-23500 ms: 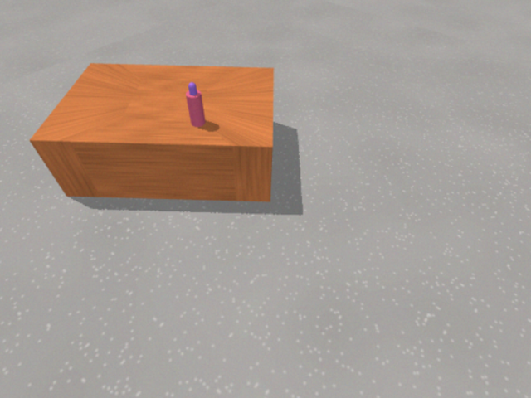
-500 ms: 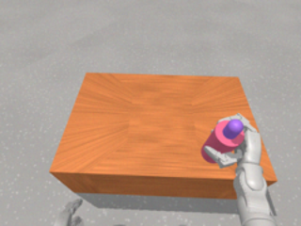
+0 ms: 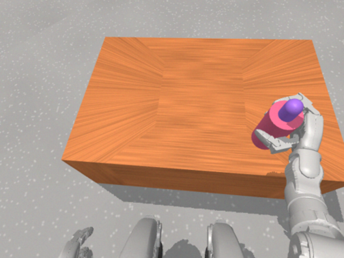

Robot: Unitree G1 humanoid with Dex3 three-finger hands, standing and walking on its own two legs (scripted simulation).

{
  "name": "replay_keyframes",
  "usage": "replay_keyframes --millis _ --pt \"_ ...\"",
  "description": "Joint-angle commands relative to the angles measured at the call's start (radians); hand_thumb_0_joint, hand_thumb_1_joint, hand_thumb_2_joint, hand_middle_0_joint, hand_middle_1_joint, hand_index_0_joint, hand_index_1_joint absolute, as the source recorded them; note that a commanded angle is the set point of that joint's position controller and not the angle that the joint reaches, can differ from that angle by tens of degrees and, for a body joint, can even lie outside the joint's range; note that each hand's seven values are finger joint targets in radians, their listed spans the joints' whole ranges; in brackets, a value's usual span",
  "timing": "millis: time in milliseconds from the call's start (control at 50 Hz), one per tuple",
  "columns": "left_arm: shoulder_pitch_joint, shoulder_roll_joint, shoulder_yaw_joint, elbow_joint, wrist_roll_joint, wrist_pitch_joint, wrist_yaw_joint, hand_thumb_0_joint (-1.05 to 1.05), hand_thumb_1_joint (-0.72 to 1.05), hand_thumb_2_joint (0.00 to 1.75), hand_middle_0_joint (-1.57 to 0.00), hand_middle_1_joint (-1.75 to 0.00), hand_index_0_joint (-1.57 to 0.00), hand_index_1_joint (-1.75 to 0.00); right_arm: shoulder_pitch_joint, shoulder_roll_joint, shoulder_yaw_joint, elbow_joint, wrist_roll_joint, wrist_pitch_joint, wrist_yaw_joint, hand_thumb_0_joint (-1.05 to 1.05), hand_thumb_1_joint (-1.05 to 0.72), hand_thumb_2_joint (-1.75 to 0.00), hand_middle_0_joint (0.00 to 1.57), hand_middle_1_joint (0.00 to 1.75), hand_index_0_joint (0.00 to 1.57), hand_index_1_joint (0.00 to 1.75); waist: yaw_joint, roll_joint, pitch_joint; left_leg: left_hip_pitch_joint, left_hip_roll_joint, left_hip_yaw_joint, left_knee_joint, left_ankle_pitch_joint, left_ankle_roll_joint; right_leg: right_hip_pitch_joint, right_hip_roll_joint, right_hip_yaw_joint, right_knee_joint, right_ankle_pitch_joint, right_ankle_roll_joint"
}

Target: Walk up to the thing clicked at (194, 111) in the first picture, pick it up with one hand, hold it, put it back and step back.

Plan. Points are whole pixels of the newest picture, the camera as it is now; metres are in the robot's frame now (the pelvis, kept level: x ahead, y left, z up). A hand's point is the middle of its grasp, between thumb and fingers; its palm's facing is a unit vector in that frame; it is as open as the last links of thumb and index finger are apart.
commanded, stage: crouch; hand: right
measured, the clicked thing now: (277, 124) +0.42 -0.20 +0.03
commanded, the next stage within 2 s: lower in 0.88 s
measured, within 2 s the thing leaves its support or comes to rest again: neither
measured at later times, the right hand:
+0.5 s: hand (265, 121) +0.48 -0.21 -0.07, palm faces +0.22 +0.98 +0.00, open 9.6 cm
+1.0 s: hand (261, 120) +0.50 -0.21 -0.11, palm faces +0.20 +0.98 +0.00, open 9.6 cm
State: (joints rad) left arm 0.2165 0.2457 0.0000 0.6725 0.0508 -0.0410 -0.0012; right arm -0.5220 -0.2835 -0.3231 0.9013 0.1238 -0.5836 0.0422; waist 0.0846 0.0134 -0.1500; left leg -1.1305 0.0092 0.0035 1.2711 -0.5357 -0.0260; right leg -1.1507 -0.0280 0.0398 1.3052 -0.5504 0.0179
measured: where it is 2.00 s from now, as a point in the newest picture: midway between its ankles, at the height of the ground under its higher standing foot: outside the picture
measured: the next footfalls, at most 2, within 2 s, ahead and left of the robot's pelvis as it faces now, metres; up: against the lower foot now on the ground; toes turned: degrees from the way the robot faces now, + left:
none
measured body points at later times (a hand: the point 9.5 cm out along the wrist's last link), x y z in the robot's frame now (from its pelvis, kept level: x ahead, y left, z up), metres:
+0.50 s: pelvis -0.02 +0.00 -0.08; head +0.15 -0.02 +0.33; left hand +0.05 +0.27 -0.20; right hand +0.46 -0.26 -0.06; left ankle +0.03 +0.14 -0.62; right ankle +0.03 -0.13 -0.62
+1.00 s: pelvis -0.03 +0.00 -0.13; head +0.16 -0.03 +0.28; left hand +0.03 +0.27 -0.25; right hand +0.49 -0.27 -0.10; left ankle +0.03 +0.14 -0.62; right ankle +0.03 -0.13 -0.62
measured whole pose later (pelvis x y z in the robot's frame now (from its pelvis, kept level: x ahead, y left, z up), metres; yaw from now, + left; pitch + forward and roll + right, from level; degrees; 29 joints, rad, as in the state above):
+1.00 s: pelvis -0.03 +0.00 -0.13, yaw +2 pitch +35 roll +5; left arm 0.22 0.26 -0.03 0.64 0.07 0.02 -0.03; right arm -0.93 -0.51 -0.51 1.13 0.03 -0.49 0.09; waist 0.17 -0.03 -0.18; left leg -1.71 0.00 0.03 1.73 -0.62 -0.03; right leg -1.75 -0.03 0.09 1.79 -0.65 0.02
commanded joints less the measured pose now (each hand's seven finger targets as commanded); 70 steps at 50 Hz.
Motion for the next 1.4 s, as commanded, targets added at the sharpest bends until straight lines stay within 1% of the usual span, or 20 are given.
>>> replay_keyframes --millis 0,40,60,100,140,200,260,300,360,440,580,620,700,940,1000,1060,1120,1200,1240,1380 --pt "0.086 0.168 0.058 -0.091 0.002 -0.018 -0.004 0.00 0.88 0.92 -0.19 -0.30 -0.19 -0.31 -0.439 -0.219 -0.074 -0.170 0.008 -0.094 0.027 0.00 -0.12 -1.30 1.29 1.44 1.34 1.44 0.008 -0.112 -0.535 0.125 -0.020 0.027 -0.059 0.299 0.047 0.261 0.008 0.011 -0.079 0.342 -0.021" --pt "0.088 0.172 0.058 -0.083 0.003 -0.009 -0.011 0.00 0.89 0.91 -0.20 -0.30 -0.19 -0.31 -0.451 -0.203 -0.070 -0.114 0.004 -0.088 0.038 0.00 -0.14 -1.29 1.28 1.42 1.32 1.42 0.023 -0.121 -0.514 0.057 -0.019 0.034 -0.028 0.262 0.051 0.233 0.005 0.029 -0.064 0.309 -0.017" --pt "0.090 0.169 0.054 -0.092 0.005 -0.006 -0.017 0.00 0.88 0.91 -0.20 -0.30 -0.19 -0.31 -0.479 -0.233 -0.085 -0.152 -0.001 -0.093 0.040 0.00 -0.15 -1.29 1.29 1.43 1.33 1.43 0.005 -0.149 -0.563 0.060 -0.019 0.032 -0.012 0.264 0.054 0.236 0.007 0.029 -0.055 0.317 -0.017" --pt "0.099 0.181 0.058 -0.095 0.005 0.003 -0.018 0.00 0.89 0.91 -0.20 -0.30 -0.20 -0.31 -0.510 -0.285 -0.119 -0.134 -0.009 -0.088 0.036 0.00 -0.14 -1.30 1.29 1.43 1.33 1.43 0.018 -0.128 -0.579 0.065 -0.022 0.035 0.001 0.259 0.053 0.204 0.009 0.026 -0.025 0.296 -0.022" --pt "0.098 0.176 0.057 -0.091 0.007 0.007 -0.022 0.00 0.89 0.91 -0.20 -0.30 -0.20 -0.31 -0.529 -0.268 -0.118 -0.122 -0.004 -0.087 0.043 0.00 -0.14 -1.29 1.28 1.42 1.32 1.42 0.033 -0.122 -0.566 0.050 -0.022 0.031 0.015 0.242 0.053 0.138 0.012 0.021 -0.003 0.249 -0.027" --pt "0.111 0.180 0.057 -0.082 0.010 0.009 -0.019 0.00 0.89 0.91 -0.20 -0.30 -0.19 -0.30 -0.580 -0.335 -0.161 -0.112 -0.014 -0.088 0.032 0.00 -0.14 -1.30 1.29 1.43 1.33 1.44 0.038 -0.131 -0.606 0.030 -0.024 0.027 0.036 0.233 0.052 0.106 0.013 0.012 0.045 0.232 -0.032" --pt "0.121 0.176 0.054 -0.073 0.016 0.011 -0.018 0.00 0.89 0.92 -0.19 -0.30 -0.19 -0.30 -0.611 -0.327 -0.153 -0.094 -0.023 -0.081 0.035 0.00 -0.13 -1.31 1.29 1.44 1.34 1.44 0.053 -0.139 -0.628 0.009 -0.024 0.025 0.065 0.254 0.051 0.077 0.011 0.008 0.080 0.247 -0.035" --pt "0.124 0.184 0.053 -0.068 0.017 0.015 -0.017 0.00 0.89 0.91 -0.19 -0.30 -0.19 -0.30 -0.632 -0.377 -0.175 -0.076 -0.036 -0.081 0.035 0.00 -0.13 -1.31 1.29 1.44 1.33 1.44 0.048 -0.146 -0.621 -0.005 -0.025 0.025 0.079 0.240 0.051 0.044 0.012 0.009 0.093 0.230 -0.035" --pt "0.123 0.183 0.051 -0.065 0.022 0.018 -0.018 0.00 0.89 0.91 -0.20 -0.30 -0.20 -0.30 -0.702 -0.367 -0.155 -0.081 -0.043 -0.077 0.041 0.00 -0.11 -1.31 1.28 1.44 1.33 1.44 0.065 -0.199 -0.625 -0.072 -0.023 0.029 0.101 0.186 0.056 0.039 0.010 0.019 0.098 0.178 -0.029" --pt "0.127 0.189 0.050 -0.071 0.020 0.020 -0.016 0.00 0.89 0.91 -0.20 -0.30 -0.20 -0.30 -0.703 -0.397 -0.175 -0.031 -0.047 -0.057 0.043 0.00 -0.11 -1.32 1.29 1.45 1.33 1.45 0.071 -0.168 -0.623 -0.089 -0.025 0.034 0.118 0.158 0.054 -0.023 0.010 0.020 0.122 0.134 -0.033" --pt "0.150 0.195 0.047 -0.065 0.023 0.029 -0.015 0.00 0.89 0.91 -0.20 -0.30 -0.20 -0.30 -0.747 -0.421 -0.184 -0.035 -0.054 -0.035 0.054 0.00 -0.13 -1.32 1.29 1.45 1.33 1.45 0.084 -0.186 -0.671 -0.112 -0.026 0.034 0.177 0.243 0.054 -0.047 0.006 0.021 0.192 0.231 -0.034" --pt "0.148 0.198 0.046 -0.064 0.027 0.032 -0.017 0.00 0.89 0.91 -0.20 -0.30 -0.20 -0.30 -0.743 -0.444 -0.196 -0.027 -0.059 -0.031 0.054 0.00 -0.16 -1.33 1.30 1.45 1.34 1.45 0.072 -0.217 -0.671 -0.137 -0.027 0.036 0.191 0.244 0.056 -0.038 0.004 0.021 0.200 0.246 -0.031" --pt "0.151 0.204 0.048 -0.060 0.027 0.037 -0.018 0.00 0.89 0.91 -0.20 -0.31 -0.20 -0.31 -0.792 -0.428 -0.182 -0.041 -0.062 -0.022 0.062 0.00 -0.19 -1.35 1.31 1.47 1.36 1.47 0.091 -0.245 -0.681 -0.216 -0.027 0.049 0.226 0.225 0.062 -0.001 -0.001 0.039 0.215 0.265 -0.023" --pt "0.167 0.219 0.047 -0.075 0.024 0.048 -0.016 0.00 0.89 0.90 -0.20 -0.31 -0.20 -0.30 -0.873 -0.516 -0.207 -0.027 -0.080 0.012 0.054 0.00 -0.15 -1.35 1.31 1.47 1.35 1.47 0.089 -0.229 -0.710 -0.220 -0.024 0.038 0.261 0.157 0.056 -0.142 0.007 0.022 0.272 0.141 -0.035" --pt "0.171 0.214 0.040 -0.076 0.022 0.049 -0.014 0.00 0.89 0.91 -0.20 -0.30 -0.20 -0.30 -0.880 -0.508 -0.210 -0.002 -0.082 0.025 0.050 0.00 -0.18 -1.35 1.31 1.47 1.35 1.47 0.107 -0.215 -0.697 -0.242 -0.025 0.046 0.267 0.153 0.054 -0.148 0.006 0.028 0.284 0.135 -0.035" --pt "0.174 0.212 0.038 -0.064 0.026 0.050 -0.017 0.00 0.89 0.91 -0.20 -0.30 -0.20 -0.30 -0.830 -0.492 -0.201 0.072 -0.086 0.025 0.053 0.00 -0.16 -1.36 1.31 1.48 1.36 1.48 0.112 -0.195 -0.601 -0.309 -0.025 0.045 0.301 0.126 0.056 -0.250 0.004 0.025 0.313 0.098 -0.039" --pt "0.181 0.222 0.033 -0.071 0.029 0.053 -0.021 0.00 0.89 0.90 -0.20 -0.30 -0.20 -0.30 -0.852 -0.539 -0.232 0.042 -0.088 0.011 0.059 0.00 -0.15 -1.36 1.31 1.48 1.36 1.48 0.101 -0.223 -0.651 -0.318 -0.021 0.045 0.339 0.147 0.057 -0.239 0.005 0.024 0.341 0.134 -0.035" --pt "0.194 0.229 0.034 -0.068 0.032 0.055 -0.023 0.00 0.89 0.91 -0.20 -0.30 -0.20 -0.31 -0.881 -0.520 -0.218 0.024 -0.086 0.007 0.069 0.00 -0.19 -1.36 1.30 1.47 1.35 1.47 0.119 -0.252 -0.701 -0.358 -0.021 0.053 0.386 0.183 0.058 -0.206 0.002 0.033 0.381 0.196 -0.030" --pt "0.197 0.239 0.037 -0.069 0.033 0.060 -0.025 0.00 0.89 0.90 -0.20 -0.30 -0.20 -0.30 -0.927 -0.554 -0.228 -0.012 -0.093 0.006 0.065 0.00 -0.19 -1.36 1.30 1.47 1.35 1.47 0.109 -0.270 -0.713 -0.381 -0.021 0.054 0.403 0.160 0.061 -0.218 0.003 0.037 0.387 0.173 -0.027" --pt "0.198 0.248 0.035 -0.063 0.030 0.066 -0.022 0.00 0.90 0.91 -0.20 -0.30 -0.20 -0.30 -0.952 -0.552 -0.210 0.002 -0.100 0.023 0.064 0.00 -0.19 -1.40 1.33 1.51 1.38 1.51 0.129 -0.275 -0.720 -0.414 -0.015 0.057 0.437 0.126 0.057 -0.269 0.008 0.024 0.434 0.116 -0.029"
